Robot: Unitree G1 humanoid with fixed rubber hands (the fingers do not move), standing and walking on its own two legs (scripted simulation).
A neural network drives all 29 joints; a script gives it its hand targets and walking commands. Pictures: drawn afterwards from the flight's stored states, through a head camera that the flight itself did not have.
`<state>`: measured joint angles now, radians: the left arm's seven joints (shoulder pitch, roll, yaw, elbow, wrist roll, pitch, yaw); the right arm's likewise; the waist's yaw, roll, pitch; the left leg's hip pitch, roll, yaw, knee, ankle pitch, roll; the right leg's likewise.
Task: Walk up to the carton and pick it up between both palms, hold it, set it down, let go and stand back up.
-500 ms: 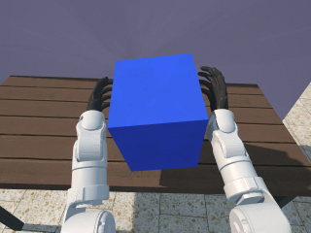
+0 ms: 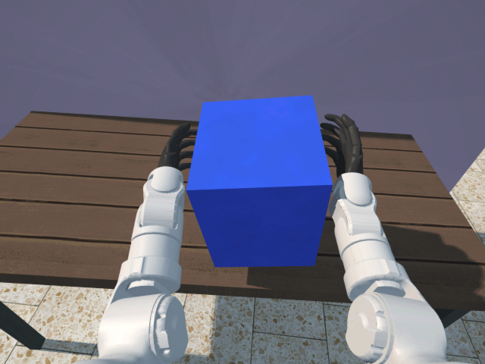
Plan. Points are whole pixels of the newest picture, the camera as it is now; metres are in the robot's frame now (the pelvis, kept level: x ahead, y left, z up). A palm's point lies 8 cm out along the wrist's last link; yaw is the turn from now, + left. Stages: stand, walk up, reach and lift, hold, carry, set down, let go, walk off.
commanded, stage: set down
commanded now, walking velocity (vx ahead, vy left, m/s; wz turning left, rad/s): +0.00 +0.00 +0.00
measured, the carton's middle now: (260, 186) +0.43 -0.02 +0.08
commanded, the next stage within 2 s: none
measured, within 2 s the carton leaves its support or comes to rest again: neither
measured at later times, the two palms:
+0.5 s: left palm (173, 170) +0.42 +0.14 +0.12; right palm (339, 171) +0.40 -0.15 +0.15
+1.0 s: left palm (169, 166) +0.44 +0.15 +0.12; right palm (328, 172) +0.42 -0.14 +0.13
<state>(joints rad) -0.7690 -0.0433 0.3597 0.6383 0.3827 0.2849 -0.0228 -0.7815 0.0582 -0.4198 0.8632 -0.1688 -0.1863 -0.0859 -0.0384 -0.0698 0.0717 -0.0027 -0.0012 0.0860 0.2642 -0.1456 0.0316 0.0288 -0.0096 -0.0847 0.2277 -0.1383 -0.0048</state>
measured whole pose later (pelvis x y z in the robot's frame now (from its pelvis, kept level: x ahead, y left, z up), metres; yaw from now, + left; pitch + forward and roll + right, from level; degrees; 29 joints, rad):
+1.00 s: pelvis +0.02 +0.00 +0.00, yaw +0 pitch +0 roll -1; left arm -0.88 0.01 0.45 0.89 0.38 0.13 -0.03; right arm -0.83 0.15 -0.64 0.88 -0.36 -0.16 -0.09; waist -0.03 -0.05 0.03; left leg -0.13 0.00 0.10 0.30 -0.17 0.04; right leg -0.09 -0.01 -0.08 0.24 -0.15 0.00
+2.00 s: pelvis +0.02 +0.00 +0.00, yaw +0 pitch +6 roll +0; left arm -0.94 0.04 0.58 1.04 0.42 0.02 -0.06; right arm -0.85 0.22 -0.74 0.82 -0.49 -0.11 -0.08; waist -0.07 -0.05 -0.01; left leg -0.26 0.01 0.10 0.29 -0.15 0.03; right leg -0.23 -0.01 -0.10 0.27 -0.15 -0.01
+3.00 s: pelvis +0.02 +0.00 +0.00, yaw +0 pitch +7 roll +0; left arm -0.94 0.00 0.68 0.94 0.52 -0.02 -0.11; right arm -0.84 0.26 -0.76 0.74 -0.56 -0.12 -0.05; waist -0.08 -0.05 0.02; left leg -0.27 0.01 0.09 0.30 -0.16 0.03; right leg -0.24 -0.01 -0.11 0.27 -0.15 -0.01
